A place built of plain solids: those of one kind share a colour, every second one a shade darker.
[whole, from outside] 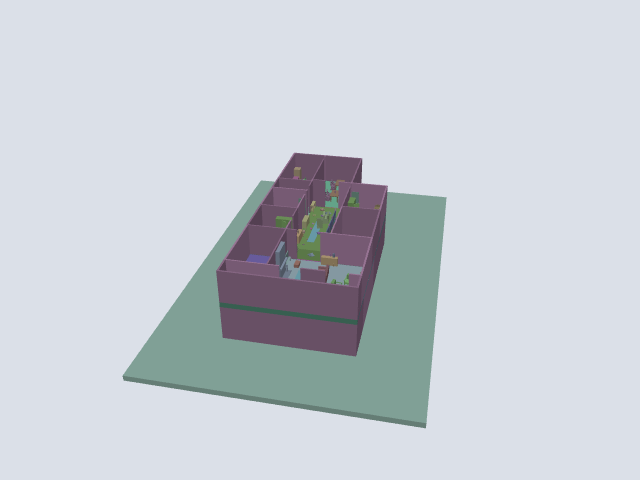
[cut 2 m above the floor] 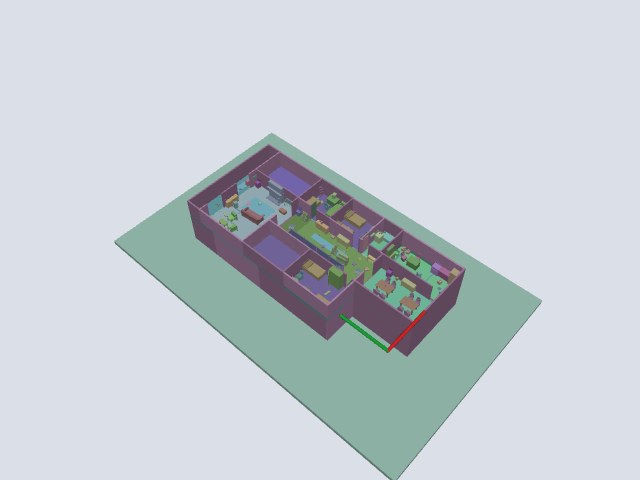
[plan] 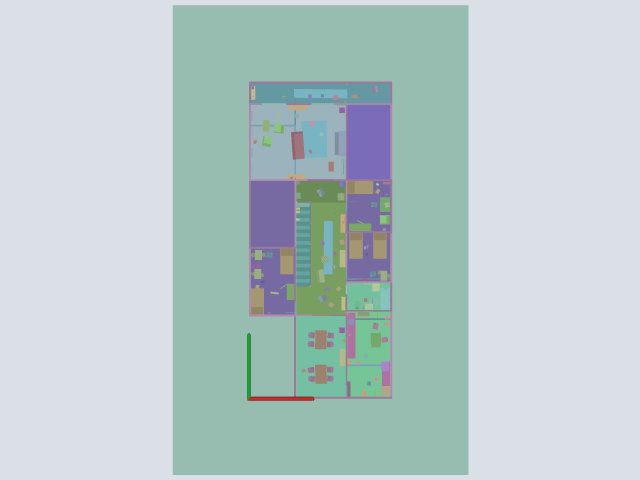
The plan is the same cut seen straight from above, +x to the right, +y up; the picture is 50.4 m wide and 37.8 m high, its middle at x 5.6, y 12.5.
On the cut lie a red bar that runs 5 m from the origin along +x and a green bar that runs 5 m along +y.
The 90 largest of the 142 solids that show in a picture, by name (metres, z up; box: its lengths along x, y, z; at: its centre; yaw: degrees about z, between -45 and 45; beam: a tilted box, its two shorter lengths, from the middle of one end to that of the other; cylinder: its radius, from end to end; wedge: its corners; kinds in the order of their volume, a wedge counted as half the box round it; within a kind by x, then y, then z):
{
 "under_1": {"box": [23.29, 36.98, 0.5], "at": [5.64, 12.49, -0.33]},
 "stair_1": {"box": [1.08, 0.3, 3.69], "at": [4.26, 8.98, 1.54]},
 "stair_2": {"box": [1.08, 0.6, 3.53], "at": [4.26, 9.13, 1.46]},
 "stair_3": {"box": [1.08, 0.9, 3.37], "at": [4.26, 9.28, 1.38]},
 "stair_4": {"box": [1.08, 1.2, 3.21], "at": [4.26, 9.43, 1.3]},
 "stair_5": {"box": [1.08, 1.5, 3.04], "at": [4.26, 9.58, 1.22]},
 "stair_6": {"box": [1.08, 1.8, 2.88], "at": [4.26, 9.73, 1.14]},
 "stair_7": {"box": [1.08, 2.1, 2.72], "at": [4.26, 9.88, 1.06]},
 "stair_8": {"box": [1.08, 2.4, 2.56], "at": [4.26, 10.03, 0.98]},
 "stair_9": {"box": [1.08, 2.7, 2.4], "at": [4.26, 10.18, 0.9]},
 "stair_10": {"box": [1.08, 3.0, 2.24], "at": [4.26, 10.33, 0.82]},
 "stair_11": {"box": [1.08, 3.3, 2.08], "at": [4.26, 10.48, 0.74]},
 "stair_12": {"box": [1.08, 3.6, 1.91], "at": [4.26, 10.63, 0.66]},
 "stair_13": {"box": [1.08, 3.9, 1.75], "at": [4.26, 10.78, 0.58]},
 "stair_14": {"box": [1.08, 4.2, 1.59], "at": [4.26, 10.93, 0.5]},
 "stair_15": {"box": [1.08, 4.5, 1.43], "at": [4.26, 11.08, 0.41]},
 "stair_16": {"box": [1.08, 4.8, 1.27], "at": [4.26, 11.23, 0.33]},
 "stair_17": {"box": [1.08, 5.1, 1.11], "at": [4.26, 11.38, 0.25]},
 "stair_18": {"box": [1.08, 5.4, 0.95], "at": [4.26, 11.53, 0.17]},
 "stair_19": {"box": [1.08, 5.7, 0.78], "at": [4.26, 11.68, 0.09]},
 "stair_20": {"box": [1.08, 6.0, 0.62], "at": [4.26, 11.83, 0.01]},
 "wall_1": {"box": [0.16, 5.2, 3.03], "at": [0.08, 9.24, 5.07]},
 "wall_2": {"box": [0.16, 8.49, 3.55], "at": [0.08, 10.88, 1.48]},
 "wall_3": {"box": [0.16, 5.18, 3.03], "at": [0.08, 14.56, 5.07]},
 "wall_4": {"box": [0.16, 6.18, 3.55], "at": [0.08, 18.35, 1.48]},
 "wall_5": {"box": [0.16, 5.86, 3.03], "at": [0.08, 20.21, 5.07]},
 "wall_6": {"box": [0.16, 3.25, 3.55], "at": [0.08, 23.2, 1.48]},
 "wall_7": {"box": [0.16, 1.55, 3.03], "at": [0.08, 24.05, 5.07]},
 "wall_8": {"box": [3.72, 0.16, 3.55], "at": [1.86, 6.56, 1.48]},
 "wall_9": {"box": [3.72, 0.13, 3.03], "at": [1.86, 11.9, 5.07]},
 "wall_10": {"box": [4.61, 0.13, 3.03], "at": [2.3, 17.21, 5.07]},
 "wall_11": {"box": [4.97, 0.13, 3.03], "at": [2.48, 6.58, 5.07]},
 "wall_12": {"box": [0.16, 6.32, 6.88], "at": [3.64, 3.32, 3.14]},
 "wall_13": {"box": [0.13, 4.3, 3.03], "at": [3.65, 9.69, 5.07]},
 "wall_14": {"box": [0.13, 5.18, 3.03], "at": [3.65, 14.56, 5.07]},
 "wall_15": {"box": [2.0, 0.13, 3.03], "at": [3.92, 23.2, 5.07]},
 "wall_16": {"box": [11.29, 0.16, 6.88], "at": [5.64, 24.9, 3.14]},
 "wall_17": {"box": [1.37, 0.13, 3.03], "at": [7.07, 6.58, 5.07]},
 "wall_18": {"box": [7.73, 0.16, 6.88], "at": [7.42, 0.08, 3.14]},
 "wall_19": {"box": [0.13, 5.45, 3.03], "at": [7.68, 3.79, 5.07]},
 "wall_20": {"box": [0.13, 1.24, 3.03], "at": [7.68, 7.61, 5.07]},
 "wall_21": {"box": [0.13, 2.9, 3.03], "at": [7.68, 11.61, 5.07]},
 "wall_22": {"box": [0.13, 1.61, 3.03], "at": [7.68, 13.99, 5.07]},
 "wall_23": {"box": [0.13, 1.6, 3.03], "at": [7.68, 16.35, 5.07]},
 "wall_24": {"box": [0.13, 5.86, 3.03], "at": [7.68, 20.21, 5.07]},
 "wall_25": {"box": [4.61, 0.13, 3.03], "at": [8.98, 23.2, 5.07]},
 "wall_26": {"box": [4.56, 0.13, 3.03], "at": [9.01, 17.21, 5.07]},
 "wall_27": {"box": [3.67, 0.13, 3.03], "at": [9.46, 6.92, 5.07]},
 "wall_28": {"box": [3.67, 0.13, 3.03], "at": [9.46, 9.2, 5.07]},
 "wall_29": {"box": [3.67, 0.13, 3.03], "at": [9.46, 13.12, 5.07]},
 "wall_30": {"box": [0.16, 6.7, 3.03], "at": [11.21, 3.51, 5.07]},
 "wall_31": {"box": [0.16, 2.14, 3.03], "at": [11.21, 8.06, 5.07]},
 "wall_32": {"box": [0.16, 3.8, 3.03], "at": [11.21, 11.16, 5.07]},
 "wall_33": {"box": [0.16, 3.96, 3.03], "at": [11.21, 15.17, 5.07]},
 "wall_34": {"box": [0.16, 5.86, 3.03], "at": [11.21, 20.21, 5.07]},
 "wall_35": {"box": [0.16, 1.55, 3.03], "at": [11.21, 24.05, 5.07]},
 "upper_floor_1": {"box": [3.43, 5.2, 0.46], "at": [1.88, 9.24, 3.32]},
 "upper_floor_2": {"box": [3.43, 5.18, 0.46], "at": [1.88, 14.56, 3.32]},
 "upper_floor_3": {"box": [3.38, 3.8, 0.46], "at": [9.44, 11.16, 3.32]},
 "upper_floor_4": {"box": [3.38, 3.96, 0.46], "at": [9.44, 15.17, 3.32]},
 "upper_floor_sala_1": {"box": [7.46, 5.86, 0.46], "at": [3.89, 20.21, 3.32]},
 "floor_zaguan_1": {"box": [3.9, 9.69, 0.5], "at": [5.67, 19.98, -0.25]},
 "upper_floor_caida_1": {"box": [3.9, 2.19, 0.46], "at": [5.67, 7.74, 3.32]},
 "upper_floor_caida_2": {"box": [3.9, 1.72, 0.46], "at": [5.67, 16.29, 3.32]},
 "upper_floor_caida_3": {"box": [2.82, 6.6, 0.46], "at": [6.21, 12.13, 3.32]},
 "upper_floor_comedor_1": {"box": [3.9, 6.35, 0.46], "at": [5.67, 3.33, 3.32]},
 "upper_floor_front_1": {"box": [3.38, 5.86, 0.46], "at": [9.44, 20.21, 3.32]},
 "upper_floor_volada_1": {"box": [10.97, 1.55, 0.46], "at": [5.64, 24.05, 3.32]},
 "child_bed_1": {"box": [1.06, 2.06, 0.4], "at": [0.66, 7.65, 3.93]},
 "child_bed_2": {"box": [1.06, 2.06, 0.4], "at": [2.99, 10.83, 3.93]},
 "child_bed_3": {"box": [1.06, 2.06, 0.4], "at": [8.43, 12.05, 3.93]},
 "child_bed_4": {"box": [2.06, 1.06, 0.4], "at": [8.76, 16.65, 3.93]},
 "child_bed_5": {"box": [1.06, 2.06, 0.4], "at": [10.33, 12.05, 3.93]},
 "upper_floor_cocina_1": {"box": [3.38, 6.7, 0.16], "at": [9.44, 3.51, 3.17]},
 "wardrobe_1": {"box": [0.6, 1.28, 2.0], "at": [3.28, 8.42, 4.55]},
 "wardrobe_2": {"box": [1.75, 0.6, 2.0], "at": [8.76, 13.5, 4.55]},
 "upper_floor_bath_1": {"box": [3.38, 2.14, 0.46], "at": [9.44, 8.06, 3.32]},
 "fireplace_1": {"box": [0.36, 1.8, 2.87], "at": [7.43, 20.09, 4.99]},
 "wall_foot_1": {"box": [11.29, 0.16, 0.47], "at": [5.64, 24.9, 3.33]},
 "wall_foot_2": {"box": [0.16, 6.7, 0.47], "at": [11.21, 3.51, 3.33]},
 "kitchen_table_1": {"box": [0.71, 1.06, 0.72], "at": [10.0, 4.61, 3.62], "yaw": 1.8},
 "kitchen_table_2": {"box": [0.71, 1.06, 0.72], "at": [10.72, 15.29, 3.91]},
 "fridge_1": {"box": [0.7, 0.75, 1.72], "at": [10.77, 0.63, 4.11]},
 "sofa_1": {"box": [0.93, 2.16, 0.34], "at": [3.86, 19.95, 3.83], "yaw": 4.0},
 "counter_run_1": {"box": [0.61, 1.16, 0.78], "at": [10.81, 1.59, 3.74]},
 "bathtub_1": {"box": [0.76, 1.7, 0.41], "at": [10.74, 7.86, 3.76]},
 "stair_guard_1": {"box": [0.08, 6.6, 0.95], "at": [4.84, 12.13, 4.03]},
 "rug_1": {"box": [2.0, 2.9, 0.08], "at": [5.15, 20.44, 3.52], "yaw": 0.8},
 "range_cooker_1": {"box": [0.65, 0.76, 0.94], "at": [10.79, 2.55, 3.72]},
 "cube_shelf_1": {"box": [1.46, 0.39, 0.76], "at": [3.71, 17.48, 3.93]}
}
